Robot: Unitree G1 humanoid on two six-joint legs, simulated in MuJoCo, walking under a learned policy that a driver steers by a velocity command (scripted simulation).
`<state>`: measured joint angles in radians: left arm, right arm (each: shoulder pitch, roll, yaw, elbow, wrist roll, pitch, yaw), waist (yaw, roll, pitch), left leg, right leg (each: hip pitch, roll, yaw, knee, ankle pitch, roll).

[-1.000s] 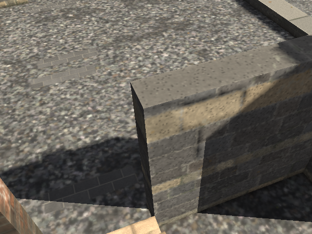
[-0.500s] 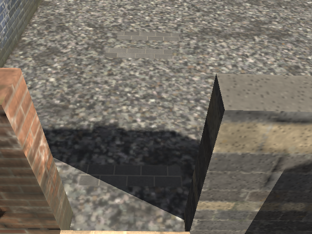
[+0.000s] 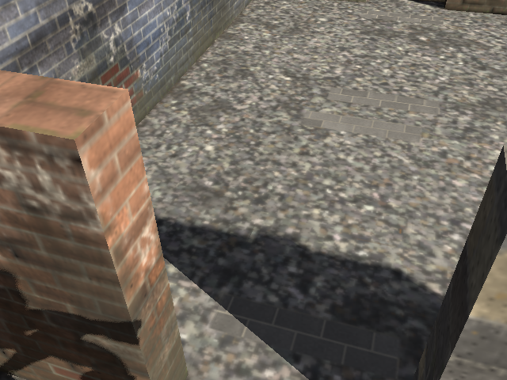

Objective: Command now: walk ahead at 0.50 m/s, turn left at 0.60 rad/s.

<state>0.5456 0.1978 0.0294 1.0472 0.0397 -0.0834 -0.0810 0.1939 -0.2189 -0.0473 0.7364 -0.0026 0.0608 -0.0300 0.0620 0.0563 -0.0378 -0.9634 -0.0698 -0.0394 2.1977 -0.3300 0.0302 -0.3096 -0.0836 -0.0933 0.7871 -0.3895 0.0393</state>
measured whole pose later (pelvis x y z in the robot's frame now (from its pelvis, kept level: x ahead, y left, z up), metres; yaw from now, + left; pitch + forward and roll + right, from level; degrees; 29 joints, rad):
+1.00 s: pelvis +0.33 +0.27 -0.20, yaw -3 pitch -1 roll +3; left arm 0.37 0.24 -0.01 0.91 0.00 0.02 0.03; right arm 0.01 -0.16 0.04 0.72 -0.06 0.07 -0.01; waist 0.08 0.00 0.05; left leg -0.90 -0.02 -0.08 1.38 0.05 -0.04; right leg -0.31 0.11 0.13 0.75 -0.40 -0.08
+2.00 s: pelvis +0.42 +0.18 -0.25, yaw -34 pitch +0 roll +2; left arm 0.60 0.15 0.00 0.97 0.00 -0.02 -0.01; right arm 0.17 -0.31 -0.07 0.76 -0.05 0.04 0.01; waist 0.04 0.06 -0.04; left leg -0.79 0.00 -0.08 1.28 0.06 -0.07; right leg -0.38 0.09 0.03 1.09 -0.69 -0.10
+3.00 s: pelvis +0.91 -0.09 -0.64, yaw -18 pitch +2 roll +0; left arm 0.43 0.23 0.04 0.94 -0.01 -0.08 0.02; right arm 0.06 -0.24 -0.03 0.79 -0.03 -0.03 0.04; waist 0.03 0.01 0.04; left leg -0.60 -0.02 0.06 0.69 -0.06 0.08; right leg -0.14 -0.10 -0.26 0.73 -0.57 0.01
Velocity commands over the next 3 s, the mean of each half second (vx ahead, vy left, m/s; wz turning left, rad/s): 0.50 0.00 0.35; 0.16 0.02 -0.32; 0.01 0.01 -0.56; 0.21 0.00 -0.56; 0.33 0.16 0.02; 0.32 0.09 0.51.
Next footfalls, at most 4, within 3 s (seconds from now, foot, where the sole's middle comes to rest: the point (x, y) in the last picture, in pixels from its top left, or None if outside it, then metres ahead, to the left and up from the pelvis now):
0.26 left None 0.16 0.19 -0.74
0.72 right None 0.36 0.20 -0.95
1.12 left None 0.43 0.44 -0.95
1.74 right None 0.36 0.14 -0.95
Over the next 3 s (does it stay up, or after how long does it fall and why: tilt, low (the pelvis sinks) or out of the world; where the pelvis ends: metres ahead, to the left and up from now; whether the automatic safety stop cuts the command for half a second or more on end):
stays up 0.91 -0.09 -0.64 its command is cut before an obstacle after 2.2 s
